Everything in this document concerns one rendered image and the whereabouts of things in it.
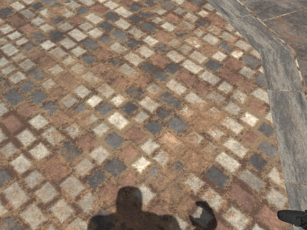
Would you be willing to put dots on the robot right hand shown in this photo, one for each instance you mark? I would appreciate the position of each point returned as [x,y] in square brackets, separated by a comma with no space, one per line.
[294,217]

